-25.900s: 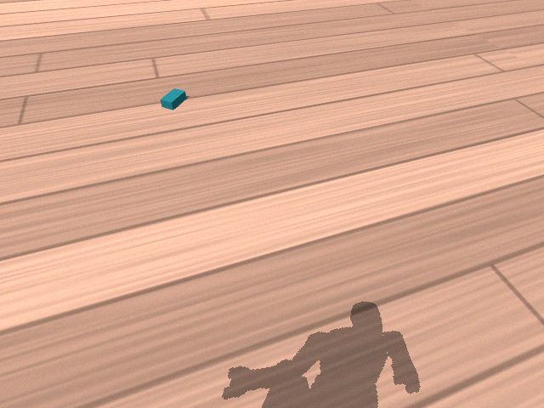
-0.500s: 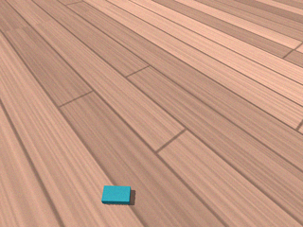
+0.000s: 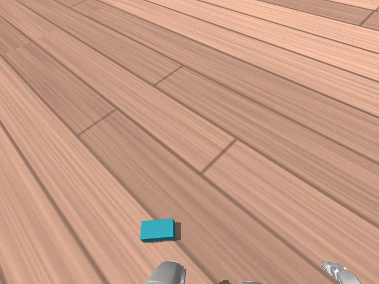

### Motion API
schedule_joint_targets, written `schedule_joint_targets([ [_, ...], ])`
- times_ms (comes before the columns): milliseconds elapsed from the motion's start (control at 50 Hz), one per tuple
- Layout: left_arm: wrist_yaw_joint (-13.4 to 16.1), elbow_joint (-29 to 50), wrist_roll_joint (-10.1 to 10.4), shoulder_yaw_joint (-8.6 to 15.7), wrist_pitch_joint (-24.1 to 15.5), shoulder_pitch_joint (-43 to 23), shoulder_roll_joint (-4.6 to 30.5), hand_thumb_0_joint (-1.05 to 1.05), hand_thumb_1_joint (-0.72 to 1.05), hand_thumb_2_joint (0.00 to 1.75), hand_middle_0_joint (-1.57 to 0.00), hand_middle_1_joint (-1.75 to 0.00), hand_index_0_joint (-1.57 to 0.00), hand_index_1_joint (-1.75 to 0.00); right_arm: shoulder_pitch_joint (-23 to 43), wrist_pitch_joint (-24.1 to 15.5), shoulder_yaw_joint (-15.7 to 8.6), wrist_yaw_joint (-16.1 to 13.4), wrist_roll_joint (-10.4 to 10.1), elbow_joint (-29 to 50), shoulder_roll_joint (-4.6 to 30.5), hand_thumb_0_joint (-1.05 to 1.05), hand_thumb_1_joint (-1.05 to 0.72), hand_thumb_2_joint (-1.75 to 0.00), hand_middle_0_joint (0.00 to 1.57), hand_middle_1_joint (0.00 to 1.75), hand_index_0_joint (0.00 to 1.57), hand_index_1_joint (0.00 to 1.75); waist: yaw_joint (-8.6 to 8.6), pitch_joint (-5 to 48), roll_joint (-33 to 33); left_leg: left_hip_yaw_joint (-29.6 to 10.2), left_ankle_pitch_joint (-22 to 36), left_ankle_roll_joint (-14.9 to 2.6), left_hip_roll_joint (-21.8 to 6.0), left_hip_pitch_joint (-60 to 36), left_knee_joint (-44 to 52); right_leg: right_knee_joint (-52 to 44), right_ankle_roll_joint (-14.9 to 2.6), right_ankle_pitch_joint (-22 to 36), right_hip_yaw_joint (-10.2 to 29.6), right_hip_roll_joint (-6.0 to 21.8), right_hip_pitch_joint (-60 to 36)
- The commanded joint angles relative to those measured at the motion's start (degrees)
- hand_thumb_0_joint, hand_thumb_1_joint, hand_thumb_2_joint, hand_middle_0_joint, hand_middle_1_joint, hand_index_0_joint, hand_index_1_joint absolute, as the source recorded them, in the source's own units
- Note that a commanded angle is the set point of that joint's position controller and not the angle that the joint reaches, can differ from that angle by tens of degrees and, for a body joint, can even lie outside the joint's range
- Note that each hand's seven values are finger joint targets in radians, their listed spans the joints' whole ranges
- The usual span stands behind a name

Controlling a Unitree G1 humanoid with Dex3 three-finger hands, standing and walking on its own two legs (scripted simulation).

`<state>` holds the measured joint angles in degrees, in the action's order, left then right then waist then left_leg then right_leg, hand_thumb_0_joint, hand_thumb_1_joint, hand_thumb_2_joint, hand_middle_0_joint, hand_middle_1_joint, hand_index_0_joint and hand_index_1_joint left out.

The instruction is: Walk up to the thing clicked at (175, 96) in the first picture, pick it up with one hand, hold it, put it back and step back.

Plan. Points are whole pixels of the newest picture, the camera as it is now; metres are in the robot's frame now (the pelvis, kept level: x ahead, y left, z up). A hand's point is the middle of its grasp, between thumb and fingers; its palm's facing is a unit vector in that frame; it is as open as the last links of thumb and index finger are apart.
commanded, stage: walk up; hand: left
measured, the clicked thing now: (158, 230) +0.44 +0.26 -0.73
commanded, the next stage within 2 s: stand in 0.98 s
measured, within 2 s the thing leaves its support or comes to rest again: neither
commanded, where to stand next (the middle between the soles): +0.06 +0.02 m, yaw +0 degrees
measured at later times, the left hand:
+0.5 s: hand out of the picture +0.09 +0.29 -0.16, palm faces +0.04 -0.94 -0.34, open 7.4 cm
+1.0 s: hand out of the picture +0.01 +0.33 -0.13, palm faces +0.13 -0.84 -0.53, open 7.4 cm
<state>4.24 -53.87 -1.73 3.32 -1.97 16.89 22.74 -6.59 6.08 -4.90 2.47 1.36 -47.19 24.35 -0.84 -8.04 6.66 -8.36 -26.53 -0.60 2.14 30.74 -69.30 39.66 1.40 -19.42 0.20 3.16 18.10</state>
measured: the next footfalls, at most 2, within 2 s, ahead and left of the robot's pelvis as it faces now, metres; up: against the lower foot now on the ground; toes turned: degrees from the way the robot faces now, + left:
left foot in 0.18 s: +0.05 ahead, +0.18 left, +0.00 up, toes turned +3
right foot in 0.56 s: +0.13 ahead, -0.13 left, +0.00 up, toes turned +3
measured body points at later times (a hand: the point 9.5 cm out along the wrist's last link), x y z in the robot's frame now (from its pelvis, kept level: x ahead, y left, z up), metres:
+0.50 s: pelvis +0.02 +0.01 -0.01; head +0.06 +0.04 +0.44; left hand +0.09 +0.34 -0.14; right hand +0.08 -0.33 -0.10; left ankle +0.01 +0.18 -0.72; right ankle +0.10 -0.12 -0.70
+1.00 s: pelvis -0.02 +0.01 -0.02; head +0.00 -0.01 +0.43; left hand +0.01 +0.37 -0.10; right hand +0.09 -0.30 -0.15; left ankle -0.03 +0.14 -0.72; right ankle +0.09 -0.13 -0.72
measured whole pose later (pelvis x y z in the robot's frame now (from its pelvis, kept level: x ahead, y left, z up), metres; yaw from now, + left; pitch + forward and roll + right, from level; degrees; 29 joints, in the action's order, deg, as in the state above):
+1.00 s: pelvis -0.02 +0.01 -0.02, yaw +7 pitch -4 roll +2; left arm 1.5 -51.8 -2.0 4.7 -0.5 12.5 25.6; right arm -13.0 1.7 -3.5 2.6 1.8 -52.9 23.7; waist -1.5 -5.6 1.2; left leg 0.9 -24.2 -0.4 0.5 18.1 -45.8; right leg 47.7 0.0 -19.8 0.6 6.1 27.6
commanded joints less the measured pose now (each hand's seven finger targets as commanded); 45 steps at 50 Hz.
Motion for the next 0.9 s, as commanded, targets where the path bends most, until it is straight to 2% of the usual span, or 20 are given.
schedule_joint_targets([
  [0, 0.39, 5.31, -0.77, 4.58, -2.89, 4.24, 15.58, 0.0, 0.9, 0.9, -0.2, -0.3, -0.2, -0.3, -1.7, -2.16, -3.3, -0.05, -0.42, 3.42, 9.86, 0.0, -0.9, -0.9, 0.2, 0.3, 0.2, 0.3, -2.35, 10.89, -18.4, -0.54, 3.27, 1.17, -0.98, 5.54, 5.64, -12.8, -11.57, 5.93, 11.84, 9.44, -14.99],
  [40, -0.99, 7.21, -1.49, 5.66, -2.71, 2.66, 16.76, 0.0, 0.9, 0.9, -0.2, -0.3, -0.2, -0.3, -0.3, -3.87, -3.05, 0.88, -0.63, 3.74, 10.67, 0.0, -0.9, -0.9, 0.2, 0.3, 0.2, 0.3, -3.79, 9.7, -24.87, 2.9, -0.49, 1.41, -2.67, 6.78, 14.62, -15.66, -13.96, -12.71, 14.35, 11.6, -16.47],
  [80, -2.44, 8.69, -1.74, 5.96, -2.21, 0.02, 18.25, 0.0, 0.9, 0.9, -0.2, -0.3, -0.2, -0.3, -2.54, -5.27, -3.11, 1.3, -0.79, 2.59, 11.23, 0.0, -0.9, -0.9, 0.2, 0.3, 0.2, 0.3, -2.79, 7.33, -27.63, 6.62, -6.02, 0.86, -3.52, -0.47, 24.66, -16.69, -14.57, -20.47, 14.1, 12.51, -9.99],
  [120, -3.45, 9.11, -1.24, 5.42, -1.12, -2.31, 18.23, 0.0, 0.9, 0.9, -0.2, -0.3, -0.2, -0.3, -6.72, -6.51, -3.23, 0.9, -0.69, 0.02, 10.46, 0.0, -0.9, -0.9, 0.2, 0.3, 0.2, 0.3, 0.36, 4.37, -25.07, 10.61, -0.52, -0.3, -2.0, -14.52, 36.54, -12.68, -12.37, -13.99, 9.07, 10.12, 2.28],
  [160, -3.58, 8.73, -0.64, 3.22, 0.19, -0.6, 11.94, 0.0, 0.9, 0.9, -0.2, -0.3, -0.2, -0.3, -14.61, -7.8, -3.62, -0.58, 0.21, -4.33, 10.31, 0.0, -0.9, -0.9, 0.2, 0.3, 0.2, 0.3, 4.15, 7.28, -9.06, 11.55, 8.01, 0.74, 1.49, -32.09, 41.35, 8.61, -8.33, -4.97, 0.62, 4.76, 13.83],
  [180, -3.5, 9.59, -0.24, 1.49, 0.34, 0.04, 6.77, 0.0, 0.9, 0.9, -0.2, -0.3, -0.2, -0.3, -16.79, -8.23, -3.98, -1.23, 0.85, -3.96, 13.86, 0.0, -0.9, -0.9, 0.2, 0.3, 0.2, 0.3, 4.86, 6.73, 4.43, -6.44, -1.25, -2.19, -8.4, -31.78, 47.18, 21.49, -5.22, -12.96, -2.84, 0.54, 21.48],
  [200, -3.07, 10.98, 0.34, 2.0, 0.15, -4.23, 9.73, 0.0, 0.9, 0.9, -0.2, -0.3, -0.2, -0.3, -16.07, -8.62, -4.46, -1.58, 0.46, -2.14, 20.51, 0.0, -0.9, -0.9, 0.2, 0.3, 0.2, 0.3, 5.75, 3.96, 6.28, -34.32, -13.71, -10.48, -23.55, -22.27, 57.07, 24.42, -3.88, -15.21, 1.47, -4.37, 25.71],
  [220, -2.62, 10.77, 0.05, 3.18, -0.2, -8.22, 15.62, 0.0, 0.9, 0.9, -0.2, -0.3, -0.2, -0.3, -12.11, -8.5, -4.91, -1.68, -0.7, -2.28, 22.86, 0.0, -0.9, -0.9, 0.2, 0.3, 0.2, 0.3, 5.22, -1.56, 1.96, -38.06, -19.94, -17.19, -27.76, -13.17, 59.06, 24.77, -4.19, -14.76, 7.13, 0.15, 22.82],
  [240, -3.04, 10.01, 0.21, 3.29, -0.45, -7.88, 17.23, 0.0, 0.9, 0.9, -0.2, -0.3, -0.2, -0.3, -8.79, -8.6, -4.22, -1.94, -0.42, -1.71, 21.0, 0.0, -0.9, -0.9, 0.2, 0.3, 0.2, 0.3, 3.27, -4.47, -1.29, -32.91, -17.61, -17.49, -25.85, -10.1, 57.2, 24.89, -3.87, -12.55, 6.9, 1.79, 20.94],
  [260, -3.55, 8.07, 0.36, 3.39, -0.23, -3.65, 15.61, 0.0, 0.9, 0.9, -0.2, -0.3, -0.2, -0.3, -7.08, -9.39, -3.2, -2.16, -0.06, -0.95, 17.97, 0.0, -0.9, -0.9, 0.2, 0.3, 0.2, 0.3, 1.46, -4.05, -2.29, -22.47, -11.04, -14.6, -21.0, -13.84, 53.22, 22.95, -3.84, -8.58, 8.07, 2.61, 20.89],
  [300, -4.41, 5.6, 0.6, 3.89, 0.64, 0.39, 14.54, 0.0, 0.9, 0.9, -0.2, -0.3, -0.2, -0.3, -9.53, -11.05, -1.93, -3.23, -0.71, -1.58, 14.89, 0.0, -0.9, -0.9, 0.2, 0.3, 0.2, 0.3, 0.34, -1.0, -2.97, -12.62, 7.93, -10.81, -17.37, -19.52, 47.81, 18.71, -3.55, -4.73, 5.78, 2.82, 19.49],
  [420, -5.3, 8.77, 0.8, 4.53, 4.27, -4.3, 12.54, 0.0, 0.9, 0.9, -0.2, -0.3, -0.2, -0.3, -8.06, -10.02, -2.14, -5.8, -0.14, -0.15, 15.51, 0.0, -0.9, -0.9, 0.2, 0.3, 0.2, 0.3, 0.23, 2.38, 7.44, -3.21, 43.95, -11.89, -17.62, -10.59, 40.22, 15.53, -2.06, -4.4, 1.22, 0.88, 7.0],
  [520, -4.47, 5.43, 1.35, 3.9, 2.76, -2.32, 11.18, 0.0, 0.9, 0.9, -0.2, -0.3, -0.2, -0.3, -3.82, -7.09, -0.67, -5.34, -1.73, 1.35, 12.41, 0.0, -0.9, -0.9, 0.2, 0.3, 0.2, 0.3, -1.87, 10.41, 6.44, 3.52, 34.35, -5.27, -8.78, -10.63, 25.0, -7.87, -2.81, 11.73, -3.25, -3.49, -6.91],
  [540, -3.95, 5.01, 1.09, 4.31, 1.74, -1.66, 14.34, 0.0, 0.9, 0.9, -0.2, -0.3, -0.2, -0.3, -6.18, -6.64, 0.03, -5.21, -2.26, 1.06, 9.76, 0.0, -0.9, -0.9, 0.2, 0.3, 0.2, 0.3, -1.76, 13.34, -2.01, 5.18, 24.88, -3.0, -5.62, -7.82, 16.3, -8.64, -3.79, 26.91, 3.49, 1.67, -11.65],
  [560, -3.59, 5.75, 0.79, 5.07, 0.88, -1.78, 18.17, 0.0, 0.9, 0.9, -0.2, -0.3, -0.2, -0.3, -7.76, -6.44, 1.01, -5.31, -2.77, 1.72, 7.32, 0.0, -0.9, -0.9, 0.2, 0.3, 0.2, 0.3, -1.75, 14.42, -12.32, 6.33, 9.34, -0.67, -0.03, 1.19, 6.67, -9.61, -8.17, 37.33, 19.58, 12.27, -15.33],
  [580, -3.42, 6.6, 1.31, 4.83, 0.95, -4.06, 19.66, 0.0, 0.9, 0.9, -0.2, -0.3, -0.2, -0.3, -8.58, -5.53, 0.49, -6.22, -2.42, 0.56, 8.52, 0.0, -0.9, -0.9, 0.2, 0.3, 0.2, 0.3, -1.54, 17.24, -14.36, 2.48, -11.67, -1.29, 0.05, -1.86, 1.61, -11.65, -17.02, 37.01, 29.35, 21.32, -10.72],
  [600, -3.17, 7.24, 1.22, 4.94, 0.97, -6.43, 19.33, 0.0, 0.9, 0.9, -0.2, -0.3, -0.2, -0.3, -8.77, -5.22, -0.48, -6.5, -1.85, -0.47, 10.83, 0.0, -0.9, -0.9, 0.2, 0.3, 0.2, 0.3, -0.46, 15.89, -13.09, 0.54, -12.13, -1.25, -1.96, -3.9, -0.94, -12.1, -18.41, 30.84, 30.03, 21.65, -6.34],
  [660, -2.38, 6.54, 0.71, 3.71, 0.5, -8.77, 15.74, 0.0, 0.9, 0.9, -0.2, -0.3, -0.2, -0.3, -8.54, -4.87, -0.31, -5.3, -2.71, -1.9, 10.57, 0.0, -0.9, -0.9, 0.2, 0.3, 0.2, 0.3, 0.96, 12.04, -11.55, -0.68, -6.15, -1.27, -1.57, -0.93, -1.03, -9.83, -13.1, 23.59, 18.4, 13.11, -5.97],
  [800, -0.75, 5.41, -0.1, 5.01, -1.31, -1.77, 17.39, 0.0, 0.9, 0.9, -0.2, -0.3, -0.2, -0.3, -6.31, -3.64, -1.24, -2.15, 1.0, -0.27, 11.74, 0.0, -0.9, -0.9, 0.2, 0.3, 0.2, 0.3, -1.97, 11.09, -16.7, 3.1, -5.07, 0.43, -4.44, 3.14, 11.65, -14.27, -14.39, -5.48, 21.45, 13.41, -10.39],
  [880, -1.61, 6.78, -0.42, 5.5, -0.83, -5.75, 19.0, 0.0, 0.9, 0.9, -0.2, -0.3, -0.2, -0.3, -9.77, -4.11, -1.89, -0.54, 1.04, -2.0, 11.68, 0.0, -0.9, -0.9, 0.2, 0.3, 0.2, 0.3, 0.36, 7.49, -20.84, 8.64, -7.24, -1.31, -2.99, -9.44, 21.1, -17.25, -12.66, -17.84, 17.6, 12.99, 5.9],
])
